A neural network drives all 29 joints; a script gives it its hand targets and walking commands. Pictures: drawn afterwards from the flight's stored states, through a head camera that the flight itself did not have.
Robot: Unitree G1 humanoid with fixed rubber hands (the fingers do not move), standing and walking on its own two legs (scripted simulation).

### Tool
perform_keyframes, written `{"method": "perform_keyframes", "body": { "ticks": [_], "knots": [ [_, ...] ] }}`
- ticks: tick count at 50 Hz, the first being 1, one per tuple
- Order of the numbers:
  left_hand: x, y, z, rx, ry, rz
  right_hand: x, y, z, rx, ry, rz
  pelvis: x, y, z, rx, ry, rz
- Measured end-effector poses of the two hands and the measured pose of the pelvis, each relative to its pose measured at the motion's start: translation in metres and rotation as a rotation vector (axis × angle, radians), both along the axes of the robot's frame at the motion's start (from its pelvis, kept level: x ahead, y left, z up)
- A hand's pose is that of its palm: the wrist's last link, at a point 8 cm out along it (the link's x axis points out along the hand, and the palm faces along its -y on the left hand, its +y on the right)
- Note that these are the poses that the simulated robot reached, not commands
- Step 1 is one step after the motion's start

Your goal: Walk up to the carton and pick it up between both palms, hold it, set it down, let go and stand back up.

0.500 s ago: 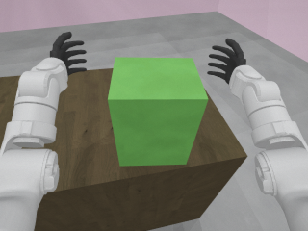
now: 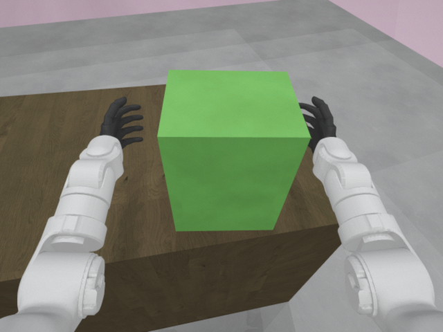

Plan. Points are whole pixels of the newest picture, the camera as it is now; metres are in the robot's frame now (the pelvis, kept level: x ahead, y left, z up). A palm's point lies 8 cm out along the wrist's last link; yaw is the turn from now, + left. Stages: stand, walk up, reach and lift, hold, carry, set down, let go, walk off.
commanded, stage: reach and lift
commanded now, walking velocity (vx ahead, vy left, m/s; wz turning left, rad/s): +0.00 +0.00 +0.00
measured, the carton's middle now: (226, 158) +0.41 +0.02 +0.09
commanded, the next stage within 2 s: none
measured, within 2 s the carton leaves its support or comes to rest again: neither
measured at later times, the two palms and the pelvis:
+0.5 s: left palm (126, 143) +0.41 +0.20 +0.12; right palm (307, 141) +0.43 -0.13 +0.13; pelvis +0.01 +0.00 +0.00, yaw +0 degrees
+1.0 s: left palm (140, 140) +0.41 +0.18 +0.12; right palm (303, 140) +0.43 -0.12 +0.13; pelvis +0.00 +0.00 +0.00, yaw -1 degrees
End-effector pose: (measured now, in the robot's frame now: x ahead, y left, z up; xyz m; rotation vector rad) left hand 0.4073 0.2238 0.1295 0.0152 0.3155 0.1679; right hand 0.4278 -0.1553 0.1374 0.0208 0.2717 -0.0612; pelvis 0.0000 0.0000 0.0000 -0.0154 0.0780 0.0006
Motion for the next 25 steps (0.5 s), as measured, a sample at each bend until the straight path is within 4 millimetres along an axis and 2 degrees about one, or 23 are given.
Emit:
{"method": "perform_keyframes", "body": {
  "ticks": [9,14,25],
  "knots": [
    [0.008,-0.001,0.002,0.001,-0.048,0.013,0.008,0.013,-0.004,-0.015,-0.007,0.002,0.005,0.000,0.000,-0.001,0.018,0.003],
    [0.006,-0.003,-0.003,0.009,-0.036,0.010,0.009,0.019,-0.010,-0.011,-0.001,0.001,0.008,0.000,0.000,-0.004,0.004,0.005],
    [0.003,-0.021,-0.012,-0.009,-0.036,-0.002,0.007,0.024,-0.011,-0.007,-0.013,-0.015,0.008,-0.001,0.000,-0.005,-0.006,0.004]
  ]
}}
